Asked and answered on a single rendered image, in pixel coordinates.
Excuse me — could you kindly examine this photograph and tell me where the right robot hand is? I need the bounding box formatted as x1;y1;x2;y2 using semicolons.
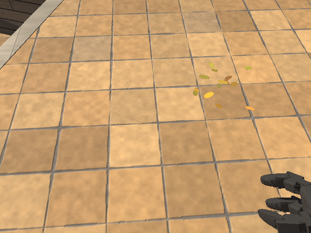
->
258;171;311;233

